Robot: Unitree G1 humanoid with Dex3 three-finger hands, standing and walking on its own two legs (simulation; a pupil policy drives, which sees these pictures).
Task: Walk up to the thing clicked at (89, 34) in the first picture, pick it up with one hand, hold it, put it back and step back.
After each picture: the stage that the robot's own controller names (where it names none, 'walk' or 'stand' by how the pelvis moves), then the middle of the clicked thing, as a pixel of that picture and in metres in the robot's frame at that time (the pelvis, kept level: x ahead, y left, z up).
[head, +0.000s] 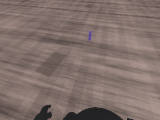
stand; (89, 36) +1.91 +0.01 -0.65
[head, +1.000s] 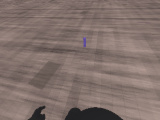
walk; (84, 42) +1.77 +0.23 -0.64
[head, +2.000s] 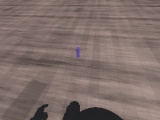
walk; (77, 52) +1.24 +0.30 -0.65
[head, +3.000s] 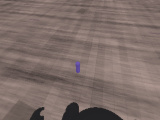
walk; (77, 67) +0.82 +0.22 -0.64
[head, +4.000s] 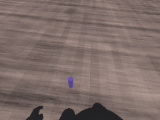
walk; (70, 82) +0.53 +0.19 -0.64
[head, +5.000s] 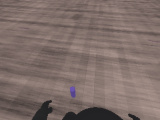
stand; (73, 92) +0.42 +0.19 -0.65
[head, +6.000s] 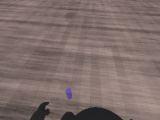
stand; (69, 94) +0.38 +0.22 -0.64
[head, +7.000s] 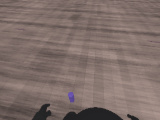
stand; (71, 97) +0.35 +0.20 -0.66
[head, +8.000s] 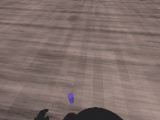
stand; (71, 98) +0.35 +0.20 -0.66
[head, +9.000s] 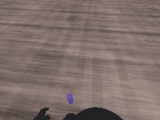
stand; (70, 99) +0.34 +0.21 -0.66
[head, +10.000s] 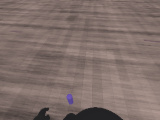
stand; (70, 99) +0.33 +0.21 -0.66
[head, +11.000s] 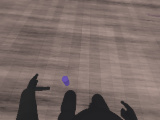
go down; (66, 81) +0.37 +0.22 -0.52
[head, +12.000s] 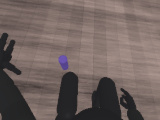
go down; (64, 63) +0.42 +0.24 -0.28
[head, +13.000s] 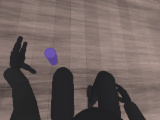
close in; (52, 58) +0.40 +0.27 -0.21
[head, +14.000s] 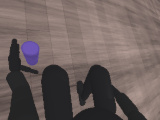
close; (31, 55) +0.39 +0.29 -0.15
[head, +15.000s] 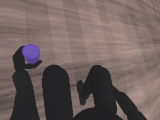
lift; (32, 57) +0.37 +0.29 -0.15
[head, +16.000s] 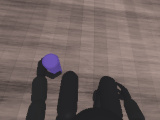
lift; (54, 67) +0.31 +0.25 -0.01
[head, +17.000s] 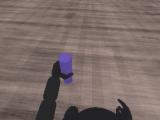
hold; (66, 70) +0.33 +0.16 +0.08
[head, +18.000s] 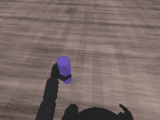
hold; (65, 72) +0.32 +0.17 +0.04
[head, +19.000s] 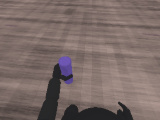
crouch; (67, 72) +0.33 +0.16 +0.04
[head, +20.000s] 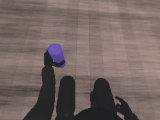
crouch; (58, 58) +0.41 +0.21 -0.05
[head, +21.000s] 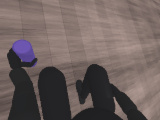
lower; (27, 56) +0.39 +0.29 -0.16
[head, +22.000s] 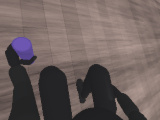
lower; (26, 53) +0.39 +0.31 -0.15
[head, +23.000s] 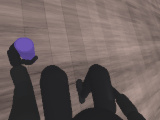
lower; (27, 53) +0.39 +0.30 -0.16
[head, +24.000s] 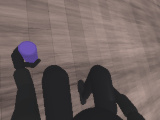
lower; (31, 56) +0.37 +0.30 -0.16
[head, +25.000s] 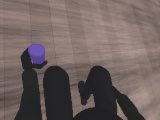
loosen; (38, 58) +0.37 +0.27 -0.15
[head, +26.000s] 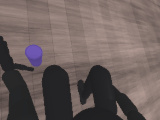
withdraw; (35, 58) +0.37 +0.28 -0.16
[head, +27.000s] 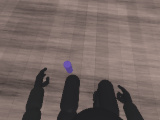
walk; (68, 67) +0.41 +0.22 -0.35
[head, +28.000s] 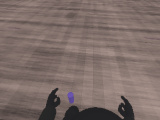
stand; (71, 98) +0.34 +0.18 -0.59
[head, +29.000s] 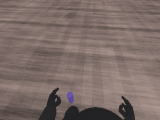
stand; (70, 97) +0.34 +0.19 -0.60
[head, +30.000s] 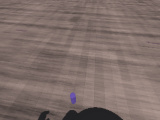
stand; (73, 98) +0.36 +0.17 -0.65
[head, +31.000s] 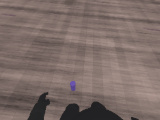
walk; (73, 86) +0.40 +0.15 -0.63
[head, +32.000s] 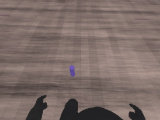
walk; (72, 71) +0.62 +0.23 -0.63
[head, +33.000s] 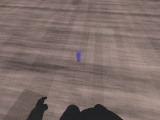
stand; (78, 56) +0.97 +0.21 -0.62
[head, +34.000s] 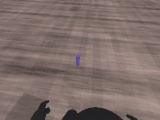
stand; (77, 60) +0.98 +0.21 -0.65
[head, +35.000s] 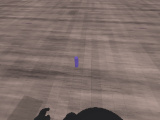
stand; (76, 62) +1.00 +0.23 -0.66
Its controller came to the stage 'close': yes
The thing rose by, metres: 0.67
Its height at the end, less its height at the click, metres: +0.00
